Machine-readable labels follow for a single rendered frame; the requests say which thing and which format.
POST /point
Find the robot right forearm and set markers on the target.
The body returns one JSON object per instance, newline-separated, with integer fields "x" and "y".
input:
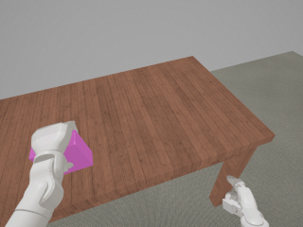
{"x": 251, "y": 217}

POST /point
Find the table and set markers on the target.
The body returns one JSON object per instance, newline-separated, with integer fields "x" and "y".
{"x": 145, "y": 126}

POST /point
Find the robot left forearm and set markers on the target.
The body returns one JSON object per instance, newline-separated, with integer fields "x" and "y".
{"x": 44, "y": 192}

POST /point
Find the sponge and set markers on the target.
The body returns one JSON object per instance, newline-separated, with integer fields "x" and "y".
{"x": 77, "y": 153}

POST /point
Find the left robot hand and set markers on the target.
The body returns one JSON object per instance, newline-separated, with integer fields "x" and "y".
{"x": 55, "y": 137}

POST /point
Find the right robot hand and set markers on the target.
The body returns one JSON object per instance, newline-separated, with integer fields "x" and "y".
{"x": 234, "y": 203}

